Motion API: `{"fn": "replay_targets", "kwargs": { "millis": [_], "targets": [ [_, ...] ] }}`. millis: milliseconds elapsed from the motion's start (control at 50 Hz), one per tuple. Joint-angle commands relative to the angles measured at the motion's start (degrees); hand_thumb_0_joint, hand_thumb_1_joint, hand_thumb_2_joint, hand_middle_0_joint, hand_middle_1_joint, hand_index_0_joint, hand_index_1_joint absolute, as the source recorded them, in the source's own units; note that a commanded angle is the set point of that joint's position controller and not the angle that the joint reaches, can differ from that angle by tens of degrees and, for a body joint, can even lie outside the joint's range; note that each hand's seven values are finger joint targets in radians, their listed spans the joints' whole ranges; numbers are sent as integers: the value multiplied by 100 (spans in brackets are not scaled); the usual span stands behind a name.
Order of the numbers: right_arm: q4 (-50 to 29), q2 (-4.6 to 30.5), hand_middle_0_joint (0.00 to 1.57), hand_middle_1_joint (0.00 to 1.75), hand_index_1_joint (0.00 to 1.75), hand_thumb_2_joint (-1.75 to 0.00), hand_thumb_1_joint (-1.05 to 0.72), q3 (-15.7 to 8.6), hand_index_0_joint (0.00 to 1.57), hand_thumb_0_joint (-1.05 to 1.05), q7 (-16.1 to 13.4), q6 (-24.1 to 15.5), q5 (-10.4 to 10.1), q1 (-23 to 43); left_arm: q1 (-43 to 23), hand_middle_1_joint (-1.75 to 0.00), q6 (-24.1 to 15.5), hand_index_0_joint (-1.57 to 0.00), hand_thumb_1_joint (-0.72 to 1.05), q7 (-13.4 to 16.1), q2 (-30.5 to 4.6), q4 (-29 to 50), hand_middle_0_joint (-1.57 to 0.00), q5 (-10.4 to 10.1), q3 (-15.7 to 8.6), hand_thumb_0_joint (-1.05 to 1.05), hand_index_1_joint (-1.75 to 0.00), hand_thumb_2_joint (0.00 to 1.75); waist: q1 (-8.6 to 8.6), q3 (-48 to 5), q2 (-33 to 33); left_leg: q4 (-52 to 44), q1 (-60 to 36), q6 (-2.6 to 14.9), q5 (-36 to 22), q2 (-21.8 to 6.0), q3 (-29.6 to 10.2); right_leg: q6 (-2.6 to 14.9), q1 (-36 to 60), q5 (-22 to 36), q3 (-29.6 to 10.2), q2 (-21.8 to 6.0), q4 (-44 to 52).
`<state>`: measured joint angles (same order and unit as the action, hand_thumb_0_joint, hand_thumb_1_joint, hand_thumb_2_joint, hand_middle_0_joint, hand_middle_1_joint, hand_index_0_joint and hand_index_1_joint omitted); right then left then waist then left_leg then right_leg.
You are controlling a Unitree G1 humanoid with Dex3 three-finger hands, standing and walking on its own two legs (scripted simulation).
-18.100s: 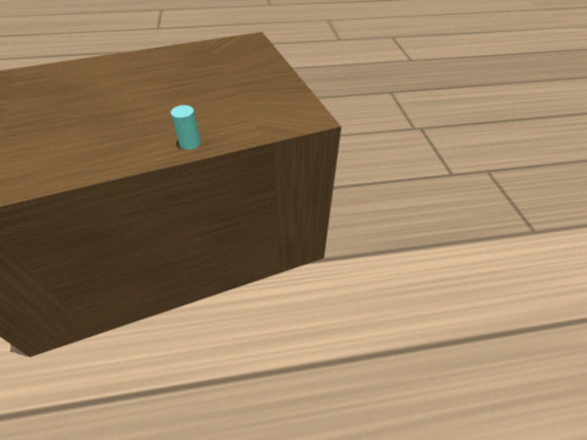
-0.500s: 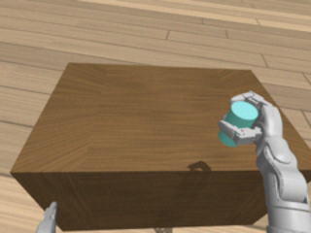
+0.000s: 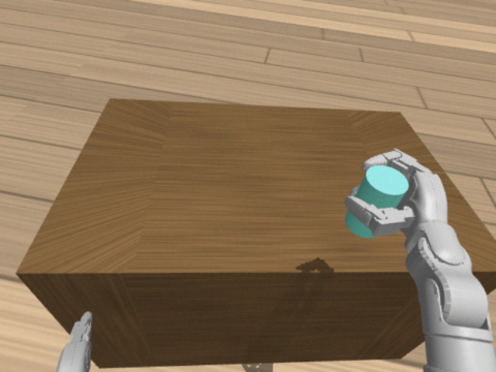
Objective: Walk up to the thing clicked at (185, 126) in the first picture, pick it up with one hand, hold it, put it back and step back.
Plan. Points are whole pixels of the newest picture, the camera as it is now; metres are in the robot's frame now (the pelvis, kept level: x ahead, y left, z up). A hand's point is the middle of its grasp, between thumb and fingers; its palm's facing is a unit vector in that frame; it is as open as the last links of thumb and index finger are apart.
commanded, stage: hold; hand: right
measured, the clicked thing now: (373, 203) +0.32 -0.17 +0.16
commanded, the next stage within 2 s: crouch in 0.92 s
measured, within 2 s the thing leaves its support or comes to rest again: neither
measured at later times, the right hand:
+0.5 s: hand (371, 198) +0.32 -0.17 +0.17, palm faces +0.14 +0.99 +0.01, open 8.6 cm
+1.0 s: hand (380, 197) +0.32 -0.18 +0.17, palm faces +0.16 +0.99 +0.00, open 8.5 cm
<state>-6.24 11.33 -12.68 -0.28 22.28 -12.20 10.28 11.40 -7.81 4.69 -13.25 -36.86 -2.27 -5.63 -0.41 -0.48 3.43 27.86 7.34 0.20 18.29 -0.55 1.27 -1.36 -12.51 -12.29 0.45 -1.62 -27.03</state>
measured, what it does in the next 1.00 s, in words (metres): stands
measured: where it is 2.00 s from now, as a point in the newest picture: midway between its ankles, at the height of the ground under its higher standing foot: outside the picture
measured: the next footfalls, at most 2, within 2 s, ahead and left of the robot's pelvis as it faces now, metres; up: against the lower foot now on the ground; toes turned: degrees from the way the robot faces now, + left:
none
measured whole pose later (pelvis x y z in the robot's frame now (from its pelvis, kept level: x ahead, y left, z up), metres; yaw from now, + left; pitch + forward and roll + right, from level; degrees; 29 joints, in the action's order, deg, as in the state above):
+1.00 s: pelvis -0.01 +0.00 +0.00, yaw +1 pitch -3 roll +0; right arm -4.6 11.4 -13.5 -0.8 23.1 -12.0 10.4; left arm 12.3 -7.9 3.8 -12.9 -36.8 -2.1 -6.1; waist 0.2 -1.6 3.1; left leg 27.4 6.8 0.1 17.6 -0.4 0.8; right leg -1.2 -11.9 -12.0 0.9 -1.8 -26.9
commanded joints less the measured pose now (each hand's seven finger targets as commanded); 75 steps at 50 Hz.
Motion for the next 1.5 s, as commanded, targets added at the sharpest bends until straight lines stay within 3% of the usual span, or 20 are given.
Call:
{"fn": "replay_targets", "kwargs": {
  "millis": [0,100,160,240,280,460,600,680,740,840,940,980,1040,1080,1160,1180,1200,1280,1340,1480],
  "targets": [
    [-1597,1205,130,144,144,-133,-30,-632,134,0,-56,-604,-75,2213,-215,-6,-270,-6,-53,72,-802,903,-5,28,-392,0,-5,4,74,-1496,-336,-414,340,-134,-2108,37,105,263,1192,1456,99,142,69],
    [-1526,1158,132,145,145,-134,-33,-677,135,0,-85,-570,-54,2219,-227,-6,-211,-5,-54,-27,-681,579,-5,40,-401,0,-6,5,53,-1233,-135,-448,433,-107,-1959,49,97,243,1022,1312,110,136,120],
    [-1800,1082,132,146,146,-135,-33,-484,136,0,-66,-585,-45,2445,-768,-6,-265,-5,-54,-49,-514,815,-5,22,-153,0,-6,5,-49,-1112,-235,-511,413,-97,-1701,49,85,243,882,1059,81,127,173],
    [-1689,860,131,145,145,-134,-29,-208,135,0,-15,-607,-60,2516,-1305,-6,-381,-5,-54,27,-829,991,-5,37,-327,0,-6,5,17,-1331,-480,-510,419,-110,-1594,57,85,253,1006,970,45,105,175],
    [-1570,872,129,144,144,-133,-28,-223,134,0,21,-597,-72,2380,-1058,-6,-366,-5,-54,35,-646,748,-5,23,-181,0,-5,5,-20,-1424,-343,-445,386,-108,-1810,50,88,248,1090,1214,53,109,129],
    [-1377,1227,131,144,144,-133,-31,-791,135,0,-96,-577,-39,2050,-34,-6,-163,-5,-53,-24,-672,677,-5,35,-376,0,-5,4,27,-1308,-332,-440,308,-160,-2092,17,75,272,1016,1326,146,161,90],
    [-1798,823,130,143,143,-132,-30,-217,134,0,-69,-740,-30,2257,-872,-6,-313,-5,-54,-37,-509,850,-5,13,-176,0,-6,5,28,-957,-215,-574,509,-90,-1413,40,40,253,892,763,78,125,234],
    [-1698,679,128,143,143,-132,-27,-1,132,0,-18,-723,-24,2347,-1111,-6,-412,-5,-54,60,-667,826,-5,39,-215,0,-6,5,74,-1494,-309,-457,437,-94,-1748,78,103,237,1237,1186,17,74,139],
    [-1766,1079,128,141,141,-130,-29,-356,132,0,-56,-677,-2,2459,-1036,-6,-397,-6,-54,104,-806,981,-5,49,-283,0,-6,5,13,-1859,-375,-389,164,-150,-2190,41,103,258,1340,1541,52,121,41],
    [-1460,1194,129,143,143,-132,-30,-702,133,0,-98,-525,-46,2218,-223,-6,-217,-6,-53,39,-661,819,-5,37,-295,0,-5,4,46,-1246,-335,-532,358,-115,-1693,66,129,247,1048,1052,103,125,194],
    [-1379,1054,130,144,144,-133,-26,-522,134,0,-70,-479,-31,2332,-318,-6,-241,-5,-53,-82,-548,649,-5,16,-254,0,-5,4,68,-650,-113,-641,665,-59,-1029,76,69,226,712,379,114,115,372],
    [-1502,951,130,144,144,-133,-28,-369,134,0,-47,-517,-19,2384,-625,-5,-296,-5,-53,-89,-655,754,-5,15,-332,0,-5,5,69,-764,-163,-647,663,-47,-955,95,85,224,743,346,87,94,372],
    [-2034,911,133,147,147,-134,-27,-260,137,0,6,-661,-43,2569,-1168,-5,-411,-4,-55,-115,-325,1043,-5,9,101,0,-5,6,-107,-1391,-121,-561,319,-59,-1359,67,51,219,982,805,67,111,229],
    [-2098,976,133,146,146,-134,-26,-255,137,0,-16,-709,-56,2768,-1453,-5,-479,-4,-56,-42,-561,1240,-5,22,-26,0,-5,7,-80,-1649,-348,-515,206,-90,-1569,70,56,240,1092,989,42,104,184],
    [-821,845,134,148,148,-136,-27,-298,139,0,-24,-681,-30,2167,-855,-5,-445,-4,-55,96,-838,977,-4,51,-287,0,-5,6,144,-1421,-598,-474,392,-130,-1797,84,99,261,1084,1172,39,79,126],
    [-456,866,134,147,147,-135,-29,-407,138,0,-19,-706,-45,2043,-608,-5,-427,-4,-55,89,-670,772,-4,54,-154,0,-5,6,137,-1233,-685,-484,451,-146,-1740,78,95,276,919,1084,57,88,105],
    [-443,921,134,148,148,-135,-29,-458,138,0,0,-768,6,2106,-538,-5,-414,-4,-55,33,-417,918,-5,48,71,0,-5,6,102,-1251,-558,-492,429,-160,-1769,42,62,287,876,1081,92,122,116],
    [171,1112,136,149,149,-136,-32,-662,140,0,-2,-1119,83,2360,154,-5,-357,-5,-54,-26,-629,588,-5,89,-244,0,-5,5,300,-767,-582,-542,788,-166,-1455,35,-12,312,625,693,146,131,148],
    [106,1563,137,149,149,-136,-35,-897,141,0,19,-1629,118,3015,96,-5,-430,-5,-55,-85,-789,683,-5,103,-419,0,-5,5,310,-1148,-193,-374,860,-120,-1492,49,-63,269,693,718,144,107,64],
    [837,1440,133,142,142,-130,-36,-587,135,0,129,-2713,86,3512,-738,-5,-583,-5,-56,-63,-512,1097,-5,85,-40,0,-6,7,264,-2157,-22,119,898,-81,-1757,113,-76,229,633,1136,67,31,-426]
  ]
}}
